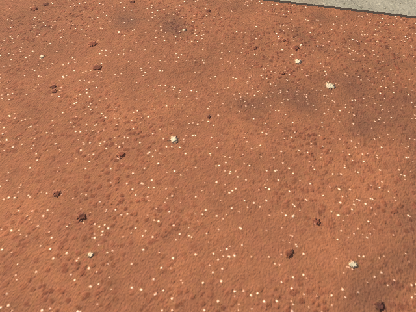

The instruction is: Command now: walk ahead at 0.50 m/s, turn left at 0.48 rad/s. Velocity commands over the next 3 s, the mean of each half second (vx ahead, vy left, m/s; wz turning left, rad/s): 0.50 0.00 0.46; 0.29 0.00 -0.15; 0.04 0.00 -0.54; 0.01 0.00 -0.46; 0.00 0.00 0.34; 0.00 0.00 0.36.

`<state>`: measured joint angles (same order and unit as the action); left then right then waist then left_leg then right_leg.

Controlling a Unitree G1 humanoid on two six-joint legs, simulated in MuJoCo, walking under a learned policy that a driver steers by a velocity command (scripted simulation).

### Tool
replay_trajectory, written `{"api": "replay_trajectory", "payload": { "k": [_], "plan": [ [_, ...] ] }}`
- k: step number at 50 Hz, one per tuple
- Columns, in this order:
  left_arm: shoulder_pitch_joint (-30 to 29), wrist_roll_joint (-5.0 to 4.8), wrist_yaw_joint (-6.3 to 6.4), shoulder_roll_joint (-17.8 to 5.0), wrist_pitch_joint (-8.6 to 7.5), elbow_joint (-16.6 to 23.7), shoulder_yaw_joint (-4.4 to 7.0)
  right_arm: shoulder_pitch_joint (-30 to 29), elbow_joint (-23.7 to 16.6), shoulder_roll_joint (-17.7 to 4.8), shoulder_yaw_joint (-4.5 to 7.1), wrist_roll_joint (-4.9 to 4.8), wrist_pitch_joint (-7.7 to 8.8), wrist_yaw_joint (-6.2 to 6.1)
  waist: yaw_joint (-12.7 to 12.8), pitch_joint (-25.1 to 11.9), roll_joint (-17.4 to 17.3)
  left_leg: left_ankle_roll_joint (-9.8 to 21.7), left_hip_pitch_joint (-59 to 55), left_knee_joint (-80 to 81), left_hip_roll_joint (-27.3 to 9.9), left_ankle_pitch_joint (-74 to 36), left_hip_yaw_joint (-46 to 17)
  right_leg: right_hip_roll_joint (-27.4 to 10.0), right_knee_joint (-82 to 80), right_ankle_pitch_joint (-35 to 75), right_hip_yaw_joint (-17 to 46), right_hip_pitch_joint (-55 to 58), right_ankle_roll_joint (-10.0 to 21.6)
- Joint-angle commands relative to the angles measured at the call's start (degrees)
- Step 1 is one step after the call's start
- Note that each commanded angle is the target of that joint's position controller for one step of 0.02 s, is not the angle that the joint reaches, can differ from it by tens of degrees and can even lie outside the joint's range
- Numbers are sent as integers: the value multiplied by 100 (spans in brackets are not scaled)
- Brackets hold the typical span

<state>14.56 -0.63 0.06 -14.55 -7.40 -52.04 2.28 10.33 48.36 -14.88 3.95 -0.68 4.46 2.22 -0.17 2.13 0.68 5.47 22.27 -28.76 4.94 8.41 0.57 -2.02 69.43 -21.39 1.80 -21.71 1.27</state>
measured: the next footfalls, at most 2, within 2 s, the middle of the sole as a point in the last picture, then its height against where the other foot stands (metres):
right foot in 0.38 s outside the picture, level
left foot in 0.84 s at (158, 278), level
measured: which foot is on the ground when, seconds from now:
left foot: down 0.00-0.40, up 0.42-0.82, down 0.84-1.00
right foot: up 0.00-0.36, down 0.38-0.84, up 0.86-1.00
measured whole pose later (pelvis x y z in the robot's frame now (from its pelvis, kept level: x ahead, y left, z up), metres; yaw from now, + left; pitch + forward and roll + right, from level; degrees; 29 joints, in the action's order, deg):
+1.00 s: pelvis +0.45 +0.05 +0.00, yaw +6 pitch +2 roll +0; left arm 16.1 -1.1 2.1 -17.5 1.0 -46.4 3.9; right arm 3.8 40.9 -13.1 2.3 1.3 1.9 -0.7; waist 2.2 2.0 1.8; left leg 1.4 23.3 -26.8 -1.5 6.1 3.0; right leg -1.0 65.7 -29.3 1.4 -29.5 -4.1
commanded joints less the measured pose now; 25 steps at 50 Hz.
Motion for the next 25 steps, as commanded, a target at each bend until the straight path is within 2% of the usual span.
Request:
{"api": "replay_trajectory", "payload": {
  "k": [1, 3, 5, 9, 13, 16, 17, 18, 19, 20, 21, 22, 23, 24, 25],
  "plan": [
    [-107, 96, 73, -716, -68, 578, 229, 105, -413, -531, 101, 47, 60, -44, 117, -588, -174, 1131, -1439, 1593, -1490, -955, -2192, -479, -344, 398, 329, -1347, -31],
    [-127, 142, 104, -555, 49, 655, 222, 246, -418, -691, 144, 11, 70, -111, 170, -461, -299, 1170, -1006, 1731, -1382, -1229, -1898, -453, -870, 591, 205, -1242, -192],
    [-558, 164, 134, -510, 104, 836, 217, 490, -392, -866, 193, -5, 68, -201, 67, -300, -324, 1121, -829, 1801, -1288, -1289, -1723, -367, -1605, 1180, 135, -1400, -345],
    [-1458, 114, 78, -355, 68, 1117, 161, 870, -348, -863, 196, -55, -1, -296, -263, -178, -502, 777, -744, 1684, -992, -721, -1550, -39, -3278, 2508, 126, -1114, -365],
    [-1979, 34, -24, -468, -9, 1369, 163, 1167, -272, -865, 199, -94, -62, -317, -444, -160, -574, 686, -1157, 1331, -1153, -440, -1991, 158, -3996, 2588, 219, -872, -321],
    [-1872, 16, -97, -666, -107, 1415, 214, 1144, -303, -884, 216, -67, -120, -367, -310, -219, -687, 614, -1655, 829, -1352, -559, -2422, 193, -4332, 2020, 274, -607, -181],
    [-1608, 25, -102, -710, -137, 1348, 233, 1100, -314, -858, 213, -51, -137, -374, -181, -293, -783, 565, -1720, 634, -1359, -808, -2449, 198, -4442, 1926, 187, -275, -78],
    [-1100, 71, -81, -807, -164, 1201, 291, 1059, -341, -729, 170, -34, -142, -367, 57, -538, -777, 451, -1693, 199, -1143, -1316, -2332, 219, -4654, 1952, 78, 449, 91],
    [-329, 157, -53, -1023, -182, 1076, 364, 974, -421, -497, 75, 25, -117, -329, 414, -1167, -583, 282, -1258, -906, -867, -1365, -2010, -326, -4438, 1983, 504, 1728, 428],
    [552, 244, -23, -1491, -151, 960, 486, 1487, -491, -207, -21, 1, -57, -318, 462, -2018, 533, -128, 368, -2763, -146, -14, -1305, -1458, -4406, 1764, 2267, 3824, 1179],
    [916, 95, -87, -1437, -67, 677, 518, 2000, -436, -251, -62, -133, -2, -307, 356, -2196, 1891, -299, 1756, -4050, 43, 2480, -1052, -2253, -5029, 614, 4247, 4414, 1762],
    [621, -7, -101, -919, -52, 802, 381, 1598, -409, -783, 45, -181, 18, -299, 448, -1367, 1047, -285, 2266, -4521, -294, 2210, -1294, -2049, -5217, -164, 3959, 3793, 1532],
    [276, 15, -98, -698, -5, 874, 308, 998, -513, -871, 69, -139, 13, -290, 443, -756, 479, -286, 2275, -4537, -521, 1709, -1105, -1769, -5292, 28, 3061, 3035, 1286],
    [-8, 61, -114, -620, 30, 890, 258, 655, -606, -780, 62, -54, 23, -282, 315, -342, 179, -295, 2141, -4220, -692, 1367, -924, -1501, -5489, 579, 2489, 2305, 1194],
    [-159, 93, -125, -522, 34, 889, 211, 538, -647, -725, 85, 17, 16, -272, 176, -204, 206, -297, 1955, -3862, -892, 1123, -836, -1302, -5625, 1056, 2103, 1901, 1123]
  ]
}}
Over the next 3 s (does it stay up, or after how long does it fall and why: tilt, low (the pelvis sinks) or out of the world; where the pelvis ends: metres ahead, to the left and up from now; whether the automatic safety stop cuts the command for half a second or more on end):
stays up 0.49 0.04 0.00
